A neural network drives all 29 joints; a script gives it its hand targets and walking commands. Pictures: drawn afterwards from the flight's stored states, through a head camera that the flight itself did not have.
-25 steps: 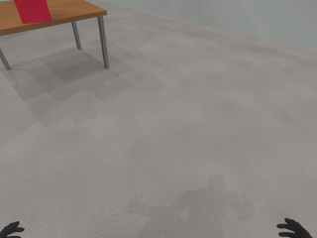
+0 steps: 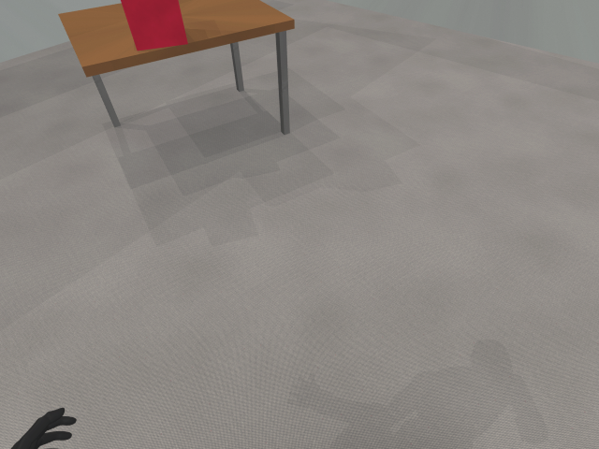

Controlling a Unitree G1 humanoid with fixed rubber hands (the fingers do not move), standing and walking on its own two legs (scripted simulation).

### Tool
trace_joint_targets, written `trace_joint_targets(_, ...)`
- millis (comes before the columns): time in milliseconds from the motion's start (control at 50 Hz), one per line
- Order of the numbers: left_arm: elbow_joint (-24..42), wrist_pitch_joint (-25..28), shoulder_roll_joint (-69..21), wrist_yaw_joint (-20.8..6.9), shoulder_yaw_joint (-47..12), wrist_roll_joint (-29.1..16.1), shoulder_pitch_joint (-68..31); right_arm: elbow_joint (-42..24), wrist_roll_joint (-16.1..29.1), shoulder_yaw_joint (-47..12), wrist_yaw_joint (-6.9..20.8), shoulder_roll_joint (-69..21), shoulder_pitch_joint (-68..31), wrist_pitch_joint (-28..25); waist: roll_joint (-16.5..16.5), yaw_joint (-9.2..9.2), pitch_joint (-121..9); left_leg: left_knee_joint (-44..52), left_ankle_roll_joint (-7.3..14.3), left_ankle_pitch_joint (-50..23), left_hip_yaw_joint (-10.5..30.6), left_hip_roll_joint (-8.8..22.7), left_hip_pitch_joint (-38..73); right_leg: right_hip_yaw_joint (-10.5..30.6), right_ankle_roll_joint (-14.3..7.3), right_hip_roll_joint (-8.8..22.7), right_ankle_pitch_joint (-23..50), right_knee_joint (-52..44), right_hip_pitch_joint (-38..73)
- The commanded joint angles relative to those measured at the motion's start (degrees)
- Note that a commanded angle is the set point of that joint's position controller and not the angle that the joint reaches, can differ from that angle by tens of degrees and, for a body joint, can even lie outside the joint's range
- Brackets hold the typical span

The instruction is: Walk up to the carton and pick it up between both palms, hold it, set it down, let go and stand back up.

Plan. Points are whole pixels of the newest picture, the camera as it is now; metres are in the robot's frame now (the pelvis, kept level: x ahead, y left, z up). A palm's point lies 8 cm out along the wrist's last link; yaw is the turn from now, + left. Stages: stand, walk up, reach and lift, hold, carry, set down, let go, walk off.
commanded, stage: walk up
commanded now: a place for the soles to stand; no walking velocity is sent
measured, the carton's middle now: (152, 7) +1.73 +0.63 +0.00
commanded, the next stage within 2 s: none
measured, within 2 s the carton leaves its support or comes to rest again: neither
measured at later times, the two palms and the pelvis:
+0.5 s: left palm out of the picture +0.14 +0.35 -0.10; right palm (401, 241) +0.52 -0.19 -0.08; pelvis +0.25 +0.03 -0.01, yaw +17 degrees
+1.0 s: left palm (91, 278) +0.41 +0.37 -0.04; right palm (401, 180) +0.72 -0.23 -0.09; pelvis +0.49 +0.03 +0.00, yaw +27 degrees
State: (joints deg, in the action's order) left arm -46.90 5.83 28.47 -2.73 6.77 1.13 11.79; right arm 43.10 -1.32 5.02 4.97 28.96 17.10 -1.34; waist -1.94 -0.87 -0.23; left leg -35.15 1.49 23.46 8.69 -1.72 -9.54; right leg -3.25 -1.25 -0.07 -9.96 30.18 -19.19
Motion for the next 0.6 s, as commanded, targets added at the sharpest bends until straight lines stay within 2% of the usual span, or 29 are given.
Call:
trace_joint_targets(0, 3.14, 1.73, 15.14, 1.33, 3.88, -0.39, 5.32, -1.65, -0.78, 2.2, -1.07, 10.96, 0.1, -0.83, 5.13, 3.51, 2.77, -29.31, -0.04, -0.44, -0.22, 4.87, -30.19, 33.51, -7.07, 27.08, -23.51, -22.92, 17.1)
trace_joint_targets(20, 2.95, 2.29, 12.75, 1.57, 3.07, -0.05, 5.51, -1.33, -0.62, 2.16, -0.8, 10.11, -1.99, -0.98, 3.04, 3.07, 6.59, -27.64, -0.25, -4.14, 1.21, 5.18, -28.95, 25.18, -4.43, 22.72, -9.71, -21.67, 14.11)
trace_joint_targets(40, 3.14, 2.57, 10.3, 1.87, 1.98, -0.72, 5.86, -0.4, -0.26, 2.08, -0.43, 8.96, -0.79, -1.09, 4.38, 1.73, 7.26, -25.23, -0.1, -9.32, 0.41, 5.21, -25.59, 14.84, 0.48, 17.73, 7.24, -19.31, 13.71)
trace_joint_targets(60, 3.69, 2.78, 8.48, 2.09, 1.14, -1.37, 5.49, 0.08, 0.47, 1.28, -0.02, 7.08, 1.76, -1.1, 7.83, 0.63, 6.45, -23.39, -0.08, -12.32, -0.78, 4.87, -22.58, 7.78, 4.45, 14.61, 20.58, -16.96, 13.79)
trace_joint_targets(80, 3.83, 2.76, 8.17, 2.13, 1.11, -1.5, 5.47, -0.26, 0.55, 1.27, 0.3, 6.39, 1.56, -0.88, 9.42, 0.87, 5.76, -22.25, -0.49, -14.38, -3.37, 4.62, -21.69, 3.1, 3.12, 12.52, 26.89, -15.98, 14.2)
trace_joint_targets(100, 3.36, 2.61, 8.4, 1.96, 1.18, -1.66, 7.14, -1.44, 0.83, 1.06, 0.71, 5.94, -0.78, -0.46, 10.14, 1.86, 4.72, -22.32, -0.65, -16.23, -4.69, 4.59, -20.8, 0.44, 2.8, 11.38, 27.75, -16.26, 14.07)
trace_joint_targets(120, 3.23, 2.42, 8.15, 1.85, 1.38, -1.67, 7.55, -2.45, 1.17, 0.51, 1.09, 4.43, -2.66, -0.17, 11.34, 2.07, 4.27, -20.1, -0.91, -17.12, -6.13, 4.62, -21.55, -1.74, 1.42, 11.02, 28.16, -16.11, 15.36)
trace_joint_targets(140, 3.4, 2.25, 8.41, 1.92, 1.34, -1.47, 8.07, -3.12, 1.64, 0.17, 1.41, 3.83, -4.25, 0.04, 12.12, 2.32, 4.78, -18.45, -1.11, -18.35, -7.48, 4.32, -21.58, -3.62, 2.32, 10.48, 28.37, -16.8, 14.7)
trace_joint_targets(180, 3.88, 1.49, 9.08, 1.89, 1.65, -1.22, 8.7, -3.96, 1.66, -0.33, 1.92, 3.88, -8.68, 0.08, 13.71, 4.16, 3.29, -10.47, -1.32, -17.98, -11.22, 4.41, -24.31, -5.45, 1.32, 10.09, 26.61, -16.52, 19.85)
trace_joint_targets(200, 3.84, 1.07, 9.31, 1.79, 1.6, -1.38, 9.98, -5.08, 1.06, -0.25, 1.93, 4.04, -12.12, 0.24, 14.26, 5.91, 4.58, -6.27, -1.7, -16.39, -11.67, 5.26, -25.11, -5.09, 0.27, 10.54, 24.75, -16.43, 20.52)
trace_joint_targets(220, 3.59, 0.79, 9.57, 1.84, 1.59, -1.41, 11.1, -5.77, 0.75, -0.09, 1.95, 3.99, -14.78, 0.24, 13.4, 6.97, 5.6, -3.09, -1.78, -16.05, -12.13, 5.02, -25.73, -4.52, -0.1, 11.13, 23.21, -16.13, 21.53)
trace_joint_targets(240, 3.36, 0.49, 10.01, 1.86, 1.56, -1.6, 13.32, -5.8, 0.3, -0.24, 2.02, 3.89, -17.09, 0.29, 12.64, 8.67, 5.76, 0.13, -1.55, -16.24, -13.84, 4.28, -26.9, -5.41, 0.57, 11.58, 24.56, -14.89, 25.11)
trace_joint_targets(260, 3.66, 0.18, 10.27, 2.0, 1.46, -1.78, 14.57, -5.91, -0.12, -0.07, 1.67, 3.84, -18.3, 0.31, 12.45, 8.93, 4.8, 2.72, -1.4, -16.44, -14.28, 4.39, -25.85, -5.68, -0.25, 12.07, 26.55, -13.63, 26.37)
trace_joint_targets(280, 3.77, -0.02, 10.74, 2.03, 1.49, -1.85, 15.04, -5.89, -0.28, 0.04, 1.47, 3.72, -18.7, 0.42, 10.29, 9.25, 3.71, 4.2, -0.65, -18.08, -15.06, 4.03, -23.6, -6.83, -0.92, 12.91, 25.6, -13.03, 27.08)
trace_joint_targets(300, 3.49, -0.43, 11.18, 2.26, 1.52, -1.75, 15.69, -5.74, -0.47, 0.26, 1.33, 3.36, -19.15, 0.41, 10.1, 9.33, 3.25, 6.45, -0.32, -17.16, -17.19, 2.32, -22.74, -7.65, -0.98, 13.07, 26.71, -11.37, 28.23)
trace_joint_targets(320, 4.36, -0.68, 11.71, 2.44, 1.73, -1.52, 13.99, -5.2, -0.7, 0.55, 1.12, 3.95, -16.22, 0.51, 9.44, 7.02, 0.58, 7.03, 0.73, -18.06, -16.87, 1.57, -19.15, -7.49, -1.61, 14.24, 29.59, -8.75, 28.72)
trace_joint_targets(340, 4.78, -0.93, 11.99, 2.7, 1.99, -1.97, 12.7, -4.68, -0.97, 1.0, 0.82, 4.61, -13.08, 0.49, 8.48, 5.37, -1.04, 8.18, 1.38, -17.99, -16.84, 0.92, -15.08, -8.01, -1.92, 14.31, 32.72, -4.4, 28.2)
trace_joint_targets(360, 5.27, -1.34, 12.69, 2.88, 2.13, -1.95, 11.77, -3.13, -1.13, 1.64, 0.3, 4.78, -8.61, 0.53, 7.22, 2.87, -3.38, 9.18, 2.16, -17.54, -17.74, -0.37, -8.19, -9.29, -2.98, 14.25, 35.27, 1.68, 26.13)
trace_joint_targets(380, 6.47, -1.77, 11.26, 2.96, 1.6, -2.22, 11.36, -1.67, -1.83, 2.31, -0.23, 5.75, -1.16, 0.18, 4.4, -0.99, -8.17, 12.03, 3.98, -18.5, -16.01, -1.37, 3.53, -11.3, -2.87, 11.97, 33.77, 13.11, 20.9)
trace_joint_targets(400, 7.8, -2.13, 8.26, 2.73, 0.26, -2.44, 12.64, -0.2, -2.86, 4.04, -0.98, 9.53, 7.76, -0.02, -1.55, -5.76, -13.38, 9.43, 7.28, -16.56, -8.81, 2.81, 20.16, -10.48, -2.32, 9.54, 23.72, 24.92, 7.29)
trace_joint_targets(420, 9.28, -2.11, 6.4, 2.51, -0.58, -3.32, 15.14, -0.77, -2.63, 5.71, -1.89, 13.26, 10.61, 0.15, -11.44, -6.89, -18.74, 6.83, 15.66, -18.17, 19.3, 18.06, 39.63, -8.04, 0.39, 0.39, -6.73, 37.8, -16.06)
trace_joint_targets(440, 8.59, -2.01, 10.3, 2.91, -0.35, -3.67, 13.42, -1.75, -0.54, 6.35, -2.63, 13.56, 11.02, 0.02, -11.68, -7.35, -19.15, 11.02, 22.68, -17.78, 33.22, 24.23, 39.87, 1.49, 1.8, -0.38, -20.39, 47.71, -23.34)
trace_joint_targets(460, 8.58, -1.37, 11.72, 3.34, -0.86, -2.93, 9.35, -1.74, 1.06, 6.29, -3.68, 12.87, 7.46, -0.3, -9.12, -6.38, -12.29, 12.15, 21.71, -15.89, 30.02, 25.95, 31.66, 7.16, 1.11, 3.76, -20.0, 49.48, -25.06)
trace_joint_targets(480, 8.64, -0.53, 11.35, 2.54, -0.46, -2.43, 6.69, -2.27, 2.0, 4.72, -3.84, 10.01, 5.39, -0.22, -2.04, -4.72, -7.47, 11.62, 18.66, -26.4, 18.18, 22.57, 22.69, 6.52, 0.0, 5.78, -16.98, 44.47, -21.87)
trace_joint_targets(500, 9.01, -0.53, 9.3, 1.97, -0.75, -2.03, 5.69, -2.15, 2.32, 3.22, -4.2, 7.55, 3.19, -1.02, -1.01, -3.2, -3.83, 10.86, 14.62, -40.29, 9.15, 17.34, 16.09, 5.64, -1.85, 6.97, -12.98, 38.85, -17.64)
trace_joint_targets(520, 9.08, -0.67, 7.58, 1.49, -0.46, -2.23, 6.08, -1.6, 2.1, 2.52, -4.36, 5.67, 2.92, -1.52, 0.22, -1.66, 1.67, 12.0, 12.35, -47.23, 4.25, 14.67, 8.19, 5.0, -1.65, 7.43, -10.52, 36.46, -14.68)
trace_joint_targets(560, 8.57, -0.65, 5.98, 0.72, -0.64, -1.88, 7.84, -1.5, 1.92, 2.32, -4.0, 7.22, 1.67, -3.29, 0.21, 1.59, 6.71, 16.14, 8.99, -47.98, 1.35, 10.03, -1.98, 3.65, -0.55, 5.94, -6.72, 29.72, -7.58)
trace_joint_targets(580, 7.94, -0.87, 5.34, 0.2, -0.7, -1.71, 9.25, -3.01, 1.69, 2.04, -3.62, 7.3, -1.72, -3.92, -0.55, 2.82, 6.72, 16.81, 9.15, -45.82, -1.77, 7.49, -6.91, 2.59, 0.25, 4.98, -3.82, 26.29, -2.95)
